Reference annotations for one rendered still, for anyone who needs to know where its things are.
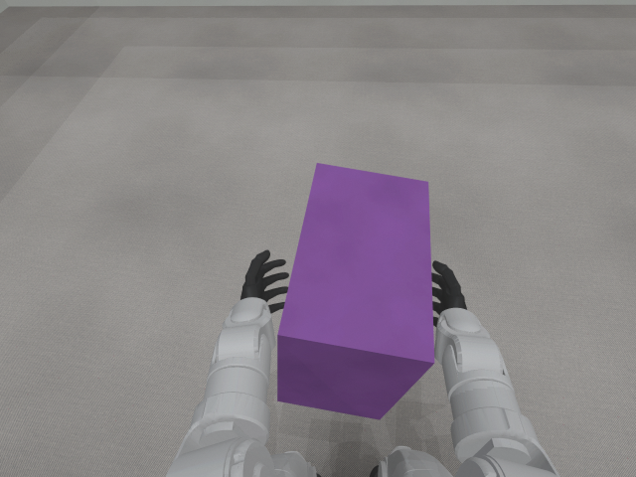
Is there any right robot upper arm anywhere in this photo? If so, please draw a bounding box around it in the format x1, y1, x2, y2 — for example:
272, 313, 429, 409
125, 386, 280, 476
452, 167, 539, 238
455, 454, 557, 477

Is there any robot right hand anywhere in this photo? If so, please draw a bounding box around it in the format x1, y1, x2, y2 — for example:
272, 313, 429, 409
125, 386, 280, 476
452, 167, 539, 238
431, 260, 467, 327

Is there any robot left hand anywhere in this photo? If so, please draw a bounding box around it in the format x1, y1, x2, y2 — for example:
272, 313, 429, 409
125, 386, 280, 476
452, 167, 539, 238
240, 250, 289, 313

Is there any robot left forearm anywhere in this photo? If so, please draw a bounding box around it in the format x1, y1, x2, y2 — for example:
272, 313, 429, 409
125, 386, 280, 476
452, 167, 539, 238
170, 297, 276, 467

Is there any robot right forearm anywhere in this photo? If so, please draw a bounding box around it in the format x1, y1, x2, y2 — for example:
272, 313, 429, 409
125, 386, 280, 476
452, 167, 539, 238
434, 308, 560, 477

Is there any robot thigh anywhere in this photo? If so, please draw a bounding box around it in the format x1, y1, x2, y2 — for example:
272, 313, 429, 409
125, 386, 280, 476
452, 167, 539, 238
270, 453, 317, 477
378, 449, 453, 477

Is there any robot left thigh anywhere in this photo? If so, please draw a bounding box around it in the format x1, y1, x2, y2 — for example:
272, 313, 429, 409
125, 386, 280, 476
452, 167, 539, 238
270, 453, 317, 477

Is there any carton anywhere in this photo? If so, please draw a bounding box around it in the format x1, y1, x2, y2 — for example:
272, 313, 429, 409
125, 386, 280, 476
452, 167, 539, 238
277, 163, 434, 419

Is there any robot right thigh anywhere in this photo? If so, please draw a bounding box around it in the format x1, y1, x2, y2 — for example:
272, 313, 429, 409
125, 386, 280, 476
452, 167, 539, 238
378, 449, 453, 477

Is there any left robot upper arm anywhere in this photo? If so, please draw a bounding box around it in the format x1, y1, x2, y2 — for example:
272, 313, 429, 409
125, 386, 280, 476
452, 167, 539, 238
166, 436, 276, 477

